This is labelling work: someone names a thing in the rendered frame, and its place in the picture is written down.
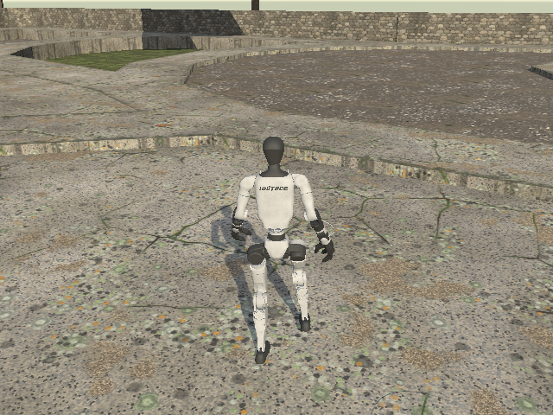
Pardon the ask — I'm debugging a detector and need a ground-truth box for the right robot hand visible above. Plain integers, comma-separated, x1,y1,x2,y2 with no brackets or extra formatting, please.
315,240,334,262

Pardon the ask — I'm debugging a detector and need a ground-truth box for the robot right forearm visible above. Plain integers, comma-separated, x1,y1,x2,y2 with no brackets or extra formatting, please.
310,208,331,245

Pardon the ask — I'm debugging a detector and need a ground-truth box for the robot left forearm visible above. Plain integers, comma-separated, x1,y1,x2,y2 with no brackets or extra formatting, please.
232,207,244,233

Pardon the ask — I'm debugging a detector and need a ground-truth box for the right robot upper arm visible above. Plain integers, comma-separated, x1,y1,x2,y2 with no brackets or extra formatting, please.
292,173,318,222

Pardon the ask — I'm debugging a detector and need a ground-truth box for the humanoid robot head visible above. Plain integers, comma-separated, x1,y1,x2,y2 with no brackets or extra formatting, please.
259,137,289,177

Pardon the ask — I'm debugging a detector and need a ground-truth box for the left robot upper arm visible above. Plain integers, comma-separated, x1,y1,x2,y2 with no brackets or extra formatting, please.
234,174,257,220

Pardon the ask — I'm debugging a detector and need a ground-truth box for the right robot foot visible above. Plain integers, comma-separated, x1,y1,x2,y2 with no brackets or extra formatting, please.
299,313,311,332

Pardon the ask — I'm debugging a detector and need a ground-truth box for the left robot hand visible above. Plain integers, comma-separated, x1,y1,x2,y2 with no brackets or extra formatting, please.
231,227,251,241

